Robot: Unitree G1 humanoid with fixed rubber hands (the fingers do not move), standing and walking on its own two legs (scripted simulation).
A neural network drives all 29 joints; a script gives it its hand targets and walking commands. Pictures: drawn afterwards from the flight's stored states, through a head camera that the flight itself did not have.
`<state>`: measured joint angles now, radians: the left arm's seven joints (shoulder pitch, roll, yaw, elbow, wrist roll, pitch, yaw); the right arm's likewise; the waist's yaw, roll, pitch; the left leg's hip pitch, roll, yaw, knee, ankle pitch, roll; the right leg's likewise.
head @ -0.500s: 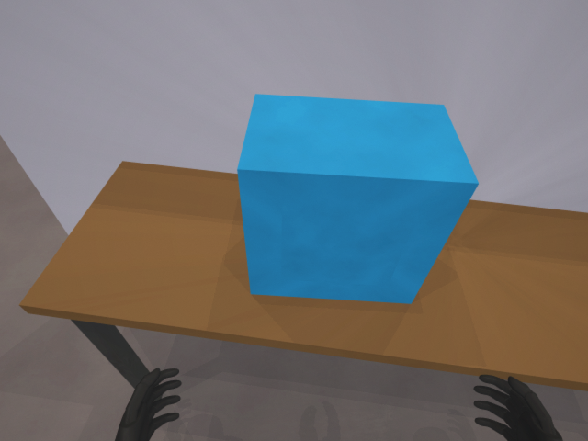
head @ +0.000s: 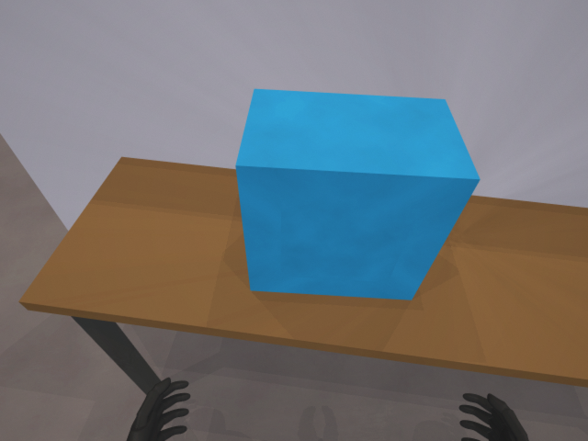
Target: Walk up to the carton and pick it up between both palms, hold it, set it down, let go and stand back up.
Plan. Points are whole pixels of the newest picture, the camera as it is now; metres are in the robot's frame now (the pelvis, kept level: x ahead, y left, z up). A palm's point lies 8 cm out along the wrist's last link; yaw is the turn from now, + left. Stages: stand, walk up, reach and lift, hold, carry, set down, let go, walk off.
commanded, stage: set down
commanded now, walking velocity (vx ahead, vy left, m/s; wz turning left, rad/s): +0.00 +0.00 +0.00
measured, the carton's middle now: (339, 203) +0.50 +0.01 +0.04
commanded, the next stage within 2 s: let go in 0.50 s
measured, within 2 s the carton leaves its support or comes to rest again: neither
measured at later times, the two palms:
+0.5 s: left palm out of the picture +0.14 +0.23 -0.09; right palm out of the picture +0.15 -0.23 -0.08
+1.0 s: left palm out of the picture +0.14 +0.22 -0.09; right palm out of the picture +0.16 -0.23 -0.09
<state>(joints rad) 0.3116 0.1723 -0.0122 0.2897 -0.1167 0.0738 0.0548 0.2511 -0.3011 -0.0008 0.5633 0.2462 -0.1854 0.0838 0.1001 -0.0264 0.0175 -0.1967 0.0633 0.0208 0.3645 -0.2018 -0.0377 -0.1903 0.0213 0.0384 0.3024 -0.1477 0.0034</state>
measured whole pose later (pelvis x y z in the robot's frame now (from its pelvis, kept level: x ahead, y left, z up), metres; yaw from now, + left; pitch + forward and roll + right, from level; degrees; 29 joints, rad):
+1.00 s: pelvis +0.01 +0.00 +0.00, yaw +0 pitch +1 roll -1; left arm 0.23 0.18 -0.02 0.44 -0.06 0.11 0.00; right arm 0.23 -0.23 0.00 0.74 0.12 -0.25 0.00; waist 0.10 -0.02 0.05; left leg -0.18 0.06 0.02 0.37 -0.21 -0.04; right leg -0.18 0.02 0.04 0.33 -0.17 0.00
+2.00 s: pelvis -0.01 +0.00 -0.01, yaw +0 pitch -2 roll -1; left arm 0.19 0.35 0.03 1.02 0.00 -0.03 -0.02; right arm 0.23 -0.28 0.00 0.74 0.07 -0.01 0.00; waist 0.10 0.01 0.01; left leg -0.18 0.06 0.02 0.46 -0.24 -0.03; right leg -0.18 0.02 0.04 0.41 -0.19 0.00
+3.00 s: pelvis -0.02 +0.00 -0.01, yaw +0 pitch -2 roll -1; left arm 0.15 0.35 0.04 1.05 0.00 -0.03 -0.03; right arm 0.23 -0.29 0.00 0.76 0.06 0.00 0.00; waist 0.10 0.02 0.04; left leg -0.18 0.06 0.02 0.45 -0.23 -0.03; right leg -0.17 0.02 0.04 0.39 -0.18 0.00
